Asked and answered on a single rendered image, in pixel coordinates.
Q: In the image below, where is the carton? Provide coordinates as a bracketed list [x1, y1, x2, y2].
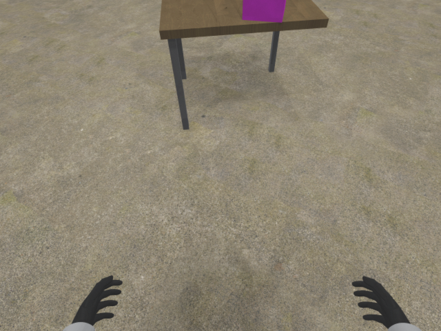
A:
[243, 0, 286, 23]

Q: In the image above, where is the robot right hand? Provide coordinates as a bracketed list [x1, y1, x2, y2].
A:
[352, 276, 410, 329]

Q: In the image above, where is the robot left hand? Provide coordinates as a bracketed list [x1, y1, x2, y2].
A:
[72, 275, 123, 326]

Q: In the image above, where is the table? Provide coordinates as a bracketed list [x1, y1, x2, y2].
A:
[159, 0, 329, 130]

